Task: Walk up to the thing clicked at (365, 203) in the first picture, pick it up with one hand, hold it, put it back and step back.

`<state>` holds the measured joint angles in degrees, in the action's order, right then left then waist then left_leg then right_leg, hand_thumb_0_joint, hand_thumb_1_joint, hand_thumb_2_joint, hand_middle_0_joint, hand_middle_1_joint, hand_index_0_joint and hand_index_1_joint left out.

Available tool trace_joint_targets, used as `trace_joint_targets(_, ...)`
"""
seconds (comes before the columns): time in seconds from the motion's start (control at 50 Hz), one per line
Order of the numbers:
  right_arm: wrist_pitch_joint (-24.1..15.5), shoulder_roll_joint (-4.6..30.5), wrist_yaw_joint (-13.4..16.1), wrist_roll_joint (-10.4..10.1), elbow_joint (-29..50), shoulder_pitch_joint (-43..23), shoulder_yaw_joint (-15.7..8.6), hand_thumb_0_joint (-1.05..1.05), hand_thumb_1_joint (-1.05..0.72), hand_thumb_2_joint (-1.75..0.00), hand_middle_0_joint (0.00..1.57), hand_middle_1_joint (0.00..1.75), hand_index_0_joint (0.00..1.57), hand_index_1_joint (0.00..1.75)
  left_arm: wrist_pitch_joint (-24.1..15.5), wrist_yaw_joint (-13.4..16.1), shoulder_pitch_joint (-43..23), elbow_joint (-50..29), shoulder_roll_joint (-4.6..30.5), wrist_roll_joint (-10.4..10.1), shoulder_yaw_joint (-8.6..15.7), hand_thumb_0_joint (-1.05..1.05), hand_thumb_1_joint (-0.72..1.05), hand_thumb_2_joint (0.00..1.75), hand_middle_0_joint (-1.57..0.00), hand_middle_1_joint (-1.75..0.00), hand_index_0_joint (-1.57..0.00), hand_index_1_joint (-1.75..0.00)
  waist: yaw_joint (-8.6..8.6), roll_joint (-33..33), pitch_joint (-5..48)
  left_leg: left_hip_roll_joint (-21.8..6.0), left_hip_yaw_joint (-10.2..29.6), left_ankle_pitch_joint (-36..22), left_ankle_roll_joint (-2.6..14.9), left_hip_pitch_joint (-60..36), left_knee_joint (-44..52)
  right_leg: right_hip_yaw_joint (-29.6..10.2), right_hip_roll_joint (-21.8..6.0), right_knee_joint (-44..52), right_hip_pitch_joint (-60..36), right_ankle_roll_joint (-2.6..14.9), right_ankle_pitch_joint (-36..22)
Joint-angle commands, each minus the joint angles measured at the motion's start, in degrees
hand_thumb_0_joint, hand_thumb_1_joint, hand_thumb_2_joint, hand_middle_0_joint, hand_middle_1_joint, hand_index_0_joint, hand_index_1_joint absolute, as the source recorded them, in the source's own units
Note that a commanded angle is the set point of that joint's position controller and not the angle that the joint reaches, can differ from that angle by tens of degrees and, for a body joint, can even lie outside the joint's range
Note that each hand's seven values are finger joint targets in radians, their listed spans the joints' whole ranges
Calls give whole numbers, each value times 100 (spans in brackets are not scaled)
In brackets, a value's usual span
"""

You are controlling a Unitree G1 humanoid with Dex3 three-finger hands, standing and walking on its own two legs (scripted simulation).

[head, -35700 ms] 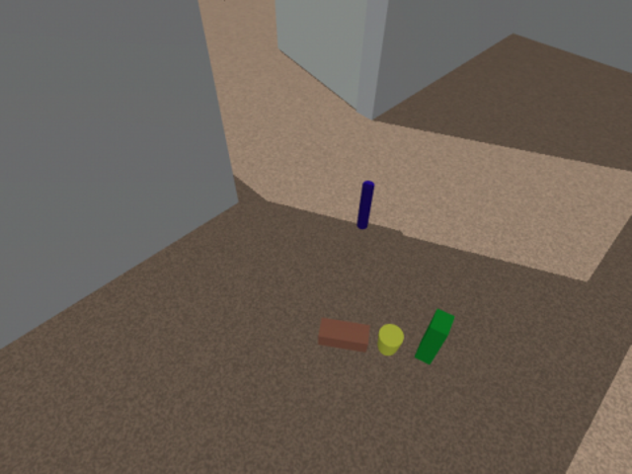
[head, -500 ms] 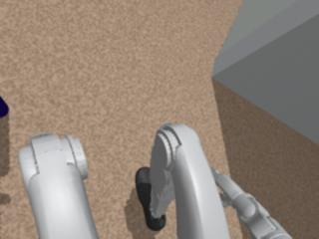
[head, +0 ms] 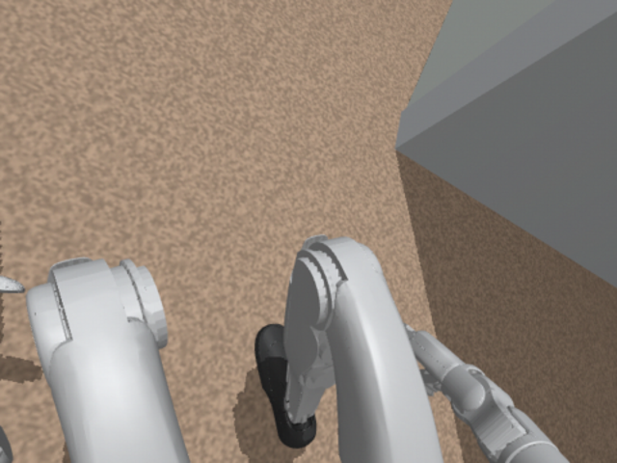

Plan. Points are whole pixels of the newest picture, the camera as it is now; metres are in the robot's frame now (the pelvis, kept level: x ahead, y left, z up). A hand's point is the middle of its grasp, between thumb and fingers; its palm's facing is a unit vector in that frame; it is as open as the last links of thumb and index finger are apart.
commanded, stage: close in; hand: left
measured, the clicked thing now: out of the picture +0.42 +0.32 -0.16
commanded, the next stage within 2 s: rest palm in 0.02 s
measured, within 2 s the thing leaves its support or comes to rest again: leaves its support in 1.20 s
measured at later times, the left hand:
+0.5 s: hand out of the picture +0.40 +0.31 -0.15, palm faces +0.36 -0.93 +0.02, open 12.8 cm
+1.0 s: hand out of the picture +0.42 +0.31 -0.15, palm faces +0.37 -0.93 +0.02, open 5.9 cm
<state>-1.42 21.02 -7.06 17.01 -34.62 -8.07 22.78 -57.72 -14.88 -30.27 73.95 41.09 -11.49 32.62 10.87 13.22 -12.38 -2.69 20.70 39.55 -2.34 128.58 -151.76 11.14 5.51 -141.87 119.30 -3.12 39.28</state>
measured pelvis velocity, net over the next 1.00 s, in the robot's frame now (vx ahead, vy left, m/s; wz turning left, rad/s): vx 0.00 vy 0.00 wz -0.03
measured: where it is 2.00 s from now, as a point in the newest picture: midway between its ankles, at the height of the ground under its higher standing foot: (212, 433)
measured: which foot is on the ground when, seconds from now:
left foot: down 0.00-1.00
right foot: down 0.00-1.00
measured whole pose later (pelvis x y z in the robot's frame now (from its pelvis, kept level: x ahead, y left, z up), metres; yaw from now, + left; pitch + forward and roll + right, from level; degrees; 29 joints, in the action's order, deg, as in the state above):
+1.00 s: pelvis +0.00 +0.00 +0.00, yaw -2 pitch +14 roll -16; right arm 2.0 20.7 -7.3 18.5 -33.1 -8.4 26.3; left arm -57.8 -6.5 -34.9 75.5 44.3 -8.7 31.1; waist 12.7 14.1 -15.0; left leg -3.0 22.6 40.4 -2.3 128.1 -151.7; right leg 12.6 6.1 -140.2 118.4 -3.8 39.0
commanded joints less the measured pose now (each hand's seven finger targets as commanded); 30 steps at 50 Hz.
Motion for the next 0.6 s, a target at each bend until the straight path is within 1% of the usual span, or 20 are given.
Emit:
trace_joint_targets(0.0,15,1909,88,2,197,93,-670,0,-92,-90,20,30,20,30,-483,68,-1034,-860,1023,-11,-96,0,-54,8,-5,-7,-5,-7,339,-2966,3271,-212,-754,-661,36,-2470,1810,681,90,1103,-1236,423,-1166)
trace_joint_targets(0.02,28,1891,85,-1,211,111,-641,0,-92,-90,20,30,20,30,-466,100,-1037,-771,1055,-15,-76,0,-56,9,-5,-8,-5,-8,358,-2862,3296,-204,-760,-612,55,-2402,1771,681,100,1156,-1304,418,-1137)
trace_joint_targets(0.04,28,1872,86,9,200,122,-631,0,-92,-90,20,30,20,30,-455,126,-1004,-762,954,-35,-144,0,-54,11,-6,-9,-6,-8,357,-2783,3305,-198,-785,-655,77,-2337,1705,650,108,1203,-1412,399,-1215)
trace_joint_targets(0.06,37,1850,77,5,208,102,-598,0,-92,-90,20,30,20,30,-482,162,-1069,-806,1061,-25,-93,0,-55,11,-7,-9,-7,-9,353,-2728,3263,-194,-769,-544,90,-2261,1713,665,110,1208,-1374,403,-1108)
trace_joint_targets(0.1,57,1855,65,30,215,118,-567,0,-92,-91,20,30,20,30,-490,231,-1093,-743,1048,1,-130,0,-56,12,-7,-10,-7,-10,367,-2725,3265,-187,-761,-529,97,-2221,1702,672,123,1234,-1459,395,-1104)
trace_joint_targets(0.14,71,1862,55,33,246,69,-546,0,-90,-90,20,30,20,30,-502,297,-1116,-634,1008,32,-169,0,-47,18,-15,-14,-14,-15,406,-2751,3122,-192,-716,-397,81,-2186,1775,727,126,1197,-1327,406,-980)
trace_joint_targets(0.2,102,1869,53,58,245,44,-526,0,-90,-90,20,30,20,30,-556,399,-1217,-713,1096,74,-169,0,-40,21,-15,-14,-14,-15,394,-2784,3104,-197,-718,-327,85,-2216,1764,721,135,1221,-1304,407,-928)
trace_joint_targets(0.24,103,1877,45,89,272,32,-501,0,-90,-90,20,30,20,30,-573,467,-1184,-670,1007,62,-173,0,-25,29,-30,-28,-29,-28,414,-2788,3130,-200,-701,-446,77,-2256,1746,731,145,1207,-1375,400,-1046)
trace_joint_targets(0.26,113,1866,47,82,261,49,-478,0,-89,-90,20,30,20,30,-593,501,-1275,-728,1164,73,-109,0,-20,34,-34,-32,-34,-32,415,-2813,3134,-206,-702,-437,85,-2226,1739,718,152,1211,-1392,403,-1037)
trace_joint_targets(0.28,129,1859,50,97,253,78,-463,0,-89,-90,20,30,20,30,-602,518,-1279,-717,1181,100,-121,0,-16,38,-38,-36,-37,-37,451,-2807,3212,-209,-694,-545,90,-2268,1713,720,154,1216,-1472,390,-1139)
trace_joint_targets(0.3,147,1872,54,95,267,93,-461,0,-89,-90,20,30,20,30,-606,535,-1226,-683,1228,127,-90,0,-11,40,-40,-38,-39,-38,433,-2777,3237,-222,-677,-573,80,-2323,1733,734,153,1207,-1447,399,-1133)
trace_joint_targets(0.32,160,1861,55,101,251,60,-430,0,-89,-90,20,30,20,30,-621,534,-1327,-651,1244,161,-166,0,-7,42,-43,-40,-43,-40,467,-2860,3127,-217,-670,-496,81,-2271,1741,734,151,1199,-1402,396,-1088)
trace_joint_targets(0.38,190,1901,51,133,264,75,-421,0,-88,-90,20,30,20,30,-620,600,-1381,-636,1205,163,-161,0,8,50,-49,-46,-48,-46,512,-2936,3105,-232,-634,-529,57,-2360,1780,764,154,1197,-1396,400,-1119)
trace_joint_targets(0.4,203,1889,50,131,272,81,-432,0,-88,-89,20,30,20,30,-605,612,-1253,-645,1195,154,-113,0,13,52,-51,-48,-50,-48,465,-2864,3150,-230,-644,-563,73,-2349,1752,752,160,1218,-1433,397,-1149)
trace_joint_targets(0.42,211,1911,56,116,282,54,-413,0,-88,-89,20,30,20,30,-597,623,-1322,-567,1245,185,-138,0,15,54,-54,-51,-54,-51,520,-2882,3005,-232,-610,-466,65,-2268,1807,795,151,1194,-1339,400,-1054)
trace_joint_targets(0.44,218,1899,46,139,277,70,-414,0,-88,-89,20,30,20,30,-583,634,-1234,-560,1165,190,-156,0,19,58,-56,-54,-56,-54,502,-2925,3096,-238,-614,-587,53,-2400,1799,783,152,1193,-1413,396,-1167)
trace_joint_targets(0.46,230,1910,53,139,278,72,-408,0,-88,-89,20,30,20,30,-583,650,-1242,-569,1210,191,-130,0,24,59,-60,-56,-59,-56,499,-2939,3073,-249,-591,-600,44,-2419,1815,796,155,1170,-1369,398,-1153)
trace_joint_targets(0.5,253,1933,42,147,294,95,-390,0,-87,-89,20,30,20,30,-588,671,-1293,-627,1178,168,-139,0,32,65,-65,-62,-64,-62,543,-2983,3159,-256,-535,-714,29,-2501,1821,823,158,1140,-1420,392,-1241)
trace_joint_targets(0.52,257,1899,43,143,274,94,-370,0,-87,-89,20,30,20,30,-579,678,-1320,-598,1253,194,-156,0,35,68,-69,-65,-68,-65,529,-2950,3143,-241,-581,-662,62,-2409,1767,783,162,1188,-1457,388,-1232)
trace_joint_targets(0.58,270,1890,53,142,291,82,-365,0,-87,-89,20,30,20,30,-553,715,-1349,-545,1217,183,-177,0,49,78,-77,-74,-77,-74,561,-2786,3048,-240,-615,-526,102,-2245,1722,757,167,1267,-1473,375,-1172)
